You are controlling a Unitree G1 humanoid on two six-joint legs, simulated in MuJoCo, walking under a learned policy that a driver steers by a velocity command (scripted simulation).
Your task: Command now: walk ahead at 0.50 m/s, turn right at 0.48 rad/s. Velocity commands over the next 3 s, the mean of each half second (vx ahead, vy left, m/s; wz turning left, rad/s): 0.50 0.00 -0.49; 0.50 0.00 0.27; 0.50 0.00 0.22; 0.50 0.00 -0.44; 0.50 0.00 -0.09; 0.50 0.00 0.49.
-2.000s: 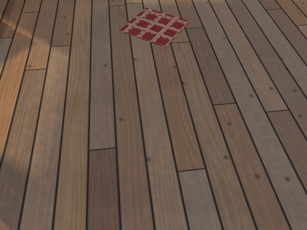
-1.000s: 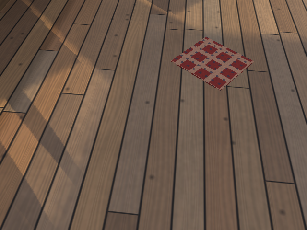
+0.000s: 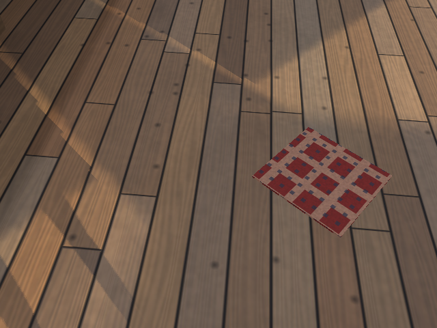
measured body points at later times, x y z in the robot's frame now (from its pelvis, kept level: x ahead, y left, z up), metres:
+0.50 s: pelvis +0.25 -0.09 +0.00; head +0.28 -0.11 +0.45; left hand +0.43 +0.14 -0.11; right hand +0.33 -0.39 -0.11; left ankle +0.34 +0.08 -0.66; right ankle +0.26 -0.16 -0.75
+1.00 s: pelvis +0.55 -0.08 -0.01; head +0.59 -0.08 +0.44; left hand +0.70 +0.17 -0.12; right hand +0.65 -0.37 -0.12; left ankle +0.61 -0.02 -0.75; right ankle +0.45 -0.22 -0.65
